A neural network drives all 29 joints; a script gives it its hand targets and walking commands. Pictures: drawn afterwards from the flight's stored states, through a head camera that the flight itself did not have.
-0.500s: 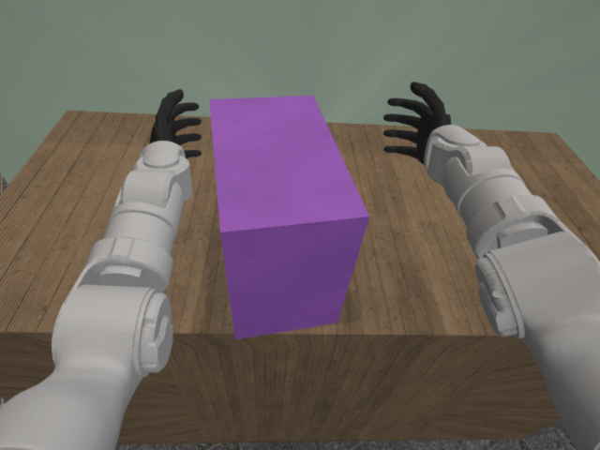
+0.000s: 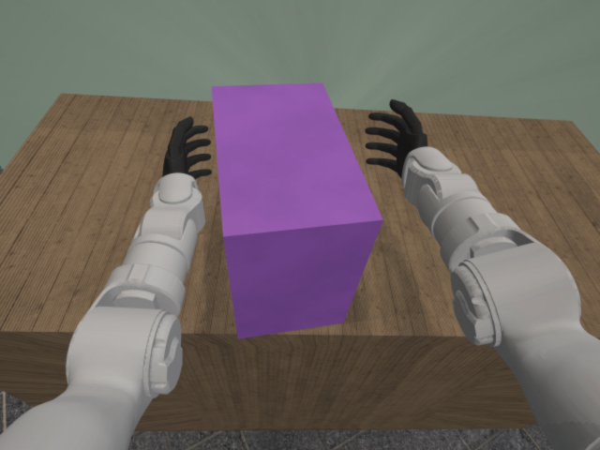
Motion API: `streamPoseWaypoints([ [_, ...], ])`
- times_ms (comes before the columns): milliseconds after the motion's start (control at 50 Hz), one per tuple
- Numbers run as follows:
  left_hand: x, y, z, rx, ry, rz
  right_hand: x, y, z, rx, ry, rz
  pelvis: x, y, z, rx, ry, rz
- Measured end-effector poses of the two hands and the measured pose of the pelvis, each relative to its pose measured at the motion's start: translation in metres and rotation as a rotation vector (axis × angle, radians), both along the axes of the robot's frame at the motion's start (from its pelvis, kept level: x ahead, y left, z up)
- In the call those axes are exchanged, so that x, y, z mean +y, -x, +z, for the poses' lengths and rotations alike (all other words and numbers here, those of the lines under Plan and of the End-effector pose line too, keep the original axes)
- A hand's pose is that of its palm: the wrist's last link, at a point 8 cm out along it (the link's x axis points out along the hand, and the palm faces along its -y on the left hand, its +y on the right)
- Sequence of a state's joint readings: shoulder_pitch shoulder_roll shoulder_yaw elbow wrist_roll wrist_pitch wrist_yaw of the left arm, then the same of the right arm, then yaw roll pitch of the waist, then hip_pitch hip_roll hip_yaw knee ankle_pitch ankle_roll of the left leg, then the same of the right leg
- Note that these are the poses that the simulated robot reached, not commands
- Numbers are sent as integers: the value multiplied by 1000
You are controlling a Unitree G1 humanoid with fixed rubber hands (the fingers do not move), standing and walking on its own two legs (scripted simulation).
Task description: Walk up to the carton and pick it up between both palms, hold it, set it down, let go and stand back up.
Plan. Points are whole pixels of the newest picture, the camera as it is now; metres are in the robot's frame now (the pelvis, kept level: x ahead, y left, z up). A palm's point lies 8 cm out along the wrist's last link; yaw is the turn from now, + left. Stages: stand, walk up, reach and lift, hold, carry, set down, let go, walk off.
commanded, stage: reach and lift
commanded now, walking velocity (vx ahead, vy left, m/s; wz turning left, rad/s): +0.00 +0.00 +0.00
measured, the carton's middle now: (280, 210) +0.43 +0.08 +0.07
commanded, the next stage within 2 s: none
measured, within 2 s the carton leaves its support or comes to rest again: leaves its support in 0.92 s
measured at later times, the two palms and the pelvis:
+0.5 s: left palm (185, 178) +0.41 +0.21 +0.13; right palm (384, 158) +0.46 -0.05 +0.16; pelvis +0.00 +0.00 +0.00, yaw +0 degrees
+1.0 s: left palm (183, 187) +0.39 +0.20 +0.13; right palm (382, 164) +0.44 -0.05 +0.16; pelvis +0.00 -0.01 +0.00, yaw +0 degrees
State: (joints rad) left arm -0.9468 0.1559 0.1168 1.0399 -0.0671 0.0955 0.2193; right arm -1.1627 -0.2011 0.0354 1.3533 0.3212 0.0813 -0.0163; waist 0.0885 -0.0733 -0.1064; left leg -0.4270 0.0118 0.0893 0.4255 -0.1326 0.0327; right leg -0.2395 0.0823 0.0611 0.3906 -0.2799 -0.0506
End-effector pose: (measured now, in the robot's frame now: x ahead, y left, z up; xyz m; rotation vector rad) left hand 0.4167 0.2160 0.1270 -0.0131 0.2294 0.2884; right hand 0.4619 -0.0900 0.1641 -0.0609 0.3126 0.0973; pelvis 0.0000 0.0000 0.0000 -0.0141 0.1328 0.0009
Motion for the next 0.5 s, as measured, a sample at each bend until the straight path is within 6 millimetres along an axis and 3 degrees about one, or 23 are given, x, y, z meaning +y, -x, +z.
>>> streamPoseWaypoints([
  [240, -7, -1, 4, -23, 2, -2, 0, -3, 7, -35, -8, 10, -3, -5, 0, 11, -4, 0],
  [400, -13, -1, 4, -50, 55, 13, 30, 4, -3, -15, -23, 66, -3, -4, 0, 10, -3, 0],
  [500, -8, 2, 0, -34, 42, 37, 35, 5, -4, -23, -31, 67, -2, -4, 0, 10, -3, 0],
])
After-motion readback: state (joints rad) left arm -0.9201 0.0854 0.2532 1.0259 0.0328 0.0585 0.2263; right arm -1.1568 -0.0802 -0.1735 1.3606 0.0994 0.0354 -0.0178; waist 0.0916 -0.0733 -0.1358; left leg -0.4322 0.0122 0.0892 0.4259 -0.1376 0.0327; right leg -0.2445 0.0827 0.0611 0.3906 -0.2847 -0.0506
